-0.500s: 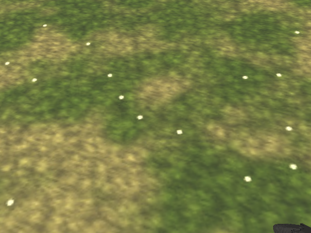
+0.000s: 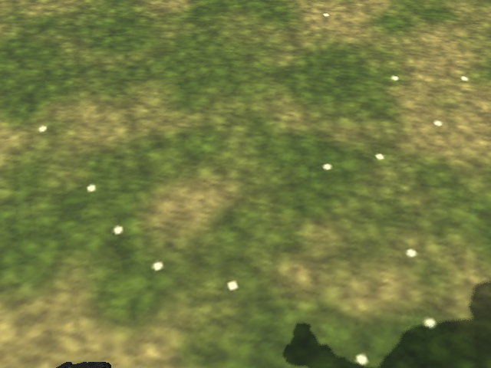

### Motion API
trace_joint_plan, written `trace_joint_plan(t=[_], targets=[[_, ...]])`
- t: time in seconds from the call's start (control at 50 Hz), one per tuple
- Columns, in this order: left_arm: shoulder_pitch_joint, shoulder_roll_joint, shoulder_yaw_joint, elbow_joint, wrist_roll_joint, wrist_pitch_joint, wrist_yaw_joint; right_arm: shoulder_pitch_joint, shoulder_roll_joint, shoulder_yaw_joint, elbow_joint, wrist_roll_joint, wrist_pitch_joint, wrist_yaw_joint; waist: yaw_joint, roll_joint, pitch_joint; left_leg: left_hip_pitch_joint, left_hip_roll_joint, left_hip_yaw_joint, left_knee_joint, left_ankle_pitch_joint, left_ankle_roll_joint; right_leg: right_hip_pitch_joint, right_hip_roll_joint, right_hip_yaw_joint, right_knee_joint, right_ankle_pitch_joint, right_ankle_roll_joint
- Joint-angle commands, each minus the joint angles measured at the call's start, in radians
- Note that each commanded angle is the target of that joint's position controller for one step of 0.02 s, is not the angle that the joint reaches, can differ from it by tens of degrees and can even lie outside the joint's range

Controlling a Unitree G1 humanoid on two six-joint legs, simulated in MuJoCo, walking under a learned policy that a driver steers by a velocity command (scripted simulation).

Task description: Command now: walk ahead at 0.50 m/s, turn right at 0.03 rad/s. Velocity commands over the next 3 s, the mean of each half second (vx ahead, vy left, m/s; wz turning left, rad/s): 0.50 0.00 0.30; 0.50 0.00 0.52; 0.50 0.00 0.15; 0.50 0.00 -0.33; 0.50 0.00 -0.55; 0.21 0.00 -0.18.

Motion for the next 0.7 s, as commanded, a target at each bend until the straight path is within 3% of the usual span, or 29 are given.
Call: trace_joint_plan(t=[0.02,0.06,0.08,0.1,0.12,0.14,0.16,0.18,0.2,0.22,0.24,0.28,0.34,0.46,0.52,0.56,0.6,0.62,0.64,0.66,0.68,0.7], targets=[[-0.139,0.058,0.010,-0.106,-0.007,-0.025,-0.017,0.041,-0.178,-0.042,-0.019,0.006,0.006,-0.009,-0.004,0.105,0.049,0.012,0.289,-0.133,-0.034,0.329,0.140,0.002,0.031,-0.023,-0.070,-0.003,-0.019],[-0.138,0.076,0.016,-0.114,-0.005,-0.030,-0.025,0.046,-0.187,-0.047,-0.008,0.009,0.018,-0.014,0.017,0.114,0.043,0.061,0.313,-0.153,0.018,0.408,0.124,0.036,0.042,-0.021,-0.104,-0.076,-0.045],[-0.098,0.094,0.024,-0.107,-0.002,-0.033,-0.025,0.036,-0.197,-0.050,-0.006,0.010,0.022,-0.017,0.047,0.123,0.020,0.068,0.311,-0.158,0.069,0.513,0.115,0.106,0.061,-0.030,-0.119,-0.113,-0.058],[0.000,0.121,0.040,-0.081,0.002,-0.036,-0.021,0.011,-0.204,-0.050,-0.010,0.011,0.027,-0.019,0.110,0.126,-0.037,0.046,0.284,-0.140,0.174,0.652,0.098,0.256,0.088,-0.054,-0.153,-0.109,-0.080],[0.159,0.173,0.064,-0.038,0.008,-0.037,-0.011,0.000,-0.182,-0.040,-0.020,0.005,0.027,-0.019,0.184,0.109,-0.150,-0.052,0.230,-0.109,0.358,0.648,0.068,0.514,0.061,-0.036,-0.136,-0.070,-0.115],[0.347,0.254,0.084,-0.012,0.022,-0.031,0.004,0.003,-0.113,-0.014,-0.053,-0.027,0.022,-0.019,0.241,-0.030,-0.324,-0.277,0.147,-0.065,0.687,0.296,0.028,0.835,-0.157,0.195,-0.089,-0.034,-0.176],[0.349,0.280,0.085,0.004,0.022,-0.024,-0.002,0.146,-0.022,0.011,-0.053,-0.002,0.003,-0.012,0.162,-0.285,-0.440,-0.616,0.010,-0.097,0.968,-0.345,-0.014,1.077,-0.344,0.618,-0.208,-0.249,-0.313],[0.328,0.175,0.061,-0.006,0.014,-0.021,0.000,0.068,-0.146,-0.019,-0.039,0.022,-0.007,-0.009,0.207,-0.144,-0.342,-0.711,0.067,-0.176,1.058,-0.328,-0.013,0.993,-0.306,0.594,-0.266,-0.382,-0.272],[0.265,0.142,0.049,-0.005,0.009,-0.023,0.005,-0.022,-0.178,-0.033,-0.067,0.034,-0.011,-0.008,0.197,-0.101,-0.196,-0.751,0.107,-0.152,1.055,-0.230,-0.010,0.859,-0.274,0.437,-0.294,-0.355,-0.231],[0.202,0.124,0.041,-0.005,0.013,-0.025,0.004,-0.061,-0.161,-0.032,-0.071,0.027,-0.009,-0.012,0.165,-0.035,-0.127,-0.714,0.148,-0.134,1.021,-0.146,-0.018,0.728,-0.234,0.337,-0.330,-0.276,-0.212],[0.156,0.098,0.036,-0.002,0.016,-0.030,0.001,-0.072,-0.148,-0.037,-0.072,0.015,-0.001,-0.014,0.137,-0.035,-0.072,-0.684,0.172,-0.133,0.976,-0.091,-0.026,0.632,-0.200,0.255,-0.368,-0.215,-0.203],[0.115,0.081,0.036,0.012,0.025,-0.046,0.000,-0.029,-0.104,-0.036,-0.060,0.019,0.025,-0.014,0.091,-0.061,-0.048,-0.598,0.199,-0.134,0.948,-0.033,-0.038,0.525,-0.170,0.146,-0.433,-0.147,-0.199],[0.105,0.103,0.046,0.043,0.026,-0.059,0.006,-0.065,-0.075,-0.036,-0.083,0.014,0.050,-0.017,0.074,-0.030,-0.002,-0.646,0.208,-0.140,0.890,0.042,-0.057,0.483,-0.172,0.027,-0.477,-0.035,-0.207],[0.143,0.151,0.060,0.085,0.022,-0.044,0.027,-0.234,-0.047,-0.023,-0.143,0.005,0.038,0.016,0.127,0.003,0.046,-0.650,0.188,-0.065,0.560,0.304,-0.051,0.537,-0.145,-0.162,-0.496,0.025,-0.177],[0.195,0.174,0.069,0.114,0.008,-0.025,0.031,-0.323,-0.044,-0.018,-0.189,0.005,0.039,0.032,0.159,0.014,0.073,-0.681,0.177,-0.029,0.465,0.282,-0.026,0.642,-0.178,-0.196,-0.469,0.055,-0.169],[0.209,0.188,0.075,0.128,-0.004,-0.008,0.033,-0.352,-0.055,-0.021,-0.217,0.006,0.040,0.043,0.156,0.005,0.077,-0.690,0.161,-0.003,0.431,0.211,-0.002,0.718,-0.200,-0.215,-0.421,0.143,-0.153],[0.191,0.215,0.083,0.125,-0.011,0.008,0.038,-0.322,-0.083,-0.035,-0.230,0.005,0.045,0.049,0.119,-0.026,0.034,-0.601,0.106,0.051,0.422,0.110,0.035,0.758,-0.204,-0.243,-0.308,0.434,-0.130],[0.180,0.229,0.086,0.122,-0.015,0.016,0.041,-0.262,-0.106,-0.049,-0.223,0.007,0.049,0.049,0.079,-0.044,-0.010,-0.512,0.067,0.081,0.426,0.058,0.058,0.761,-0.199,-0.255,-0.204,0.589,-0.118],[0.161,0.233,0.086,0.117,-0.019,0.025,0.044,-0.136,-0.145,-0.074,-0.195,0.010,0.051,0.044,0.004,-0.036,-0.076,-0.342,0.021,0.100,0.385,0.069,0.089,0.719,-0.173,-0.278,-0.026,0.650,-0.095],[0.164,0.213,0.075,0.110,-0.013,0.023,0.047,0.035,-0.213,-0.111,-0.150,0.012,0.057,0.028,-0.078,0.009,-0.164,-0.057,0.013,0.038,0.333,0.115,0.131,0.554,-0.130,-0.289,0.229,0.497,-0.052],[0.234,0.085,0.037,0.060,0.030,0.006,0.040,0.071,-0.335,-0.137,-0.139,0.018,0.061,0.009,-0.004,0.267,-0.228,0.278,0.264,-0.439,0.286,0.036,0.278,0.117,0.022,-0.271,0.602,-0.278,0.017],[0.213,0.081,0.020,0.041,0.015,-0.036,0.027,0.066,-0.316,-0.120,-0.182,0.009,0.041,0.017,-0.001,0.237,-0.392,0.412,0.399,-0.881,0.109,-0.105,0.398,-0.069,0.145,-0.012,0.779,-0.672,0.022]])
Next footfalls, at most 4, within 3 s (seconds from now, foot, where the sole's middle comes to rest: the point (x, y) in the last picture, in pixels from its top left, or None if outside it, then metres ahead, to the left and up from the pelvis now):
0.12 right None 0.26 -0.14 -0.78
0.66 left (177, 363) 0.50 0.15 -0.78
1.16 right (198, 248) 0.85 0.09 -0.78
1.68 left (85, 221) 0.98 0.45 -0.78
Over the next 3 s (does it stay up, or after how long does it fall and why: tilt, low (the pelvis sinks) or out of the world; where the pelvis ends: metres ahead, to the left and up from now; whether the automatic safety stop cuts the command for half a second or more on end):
stays up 1.48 0.41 -0.01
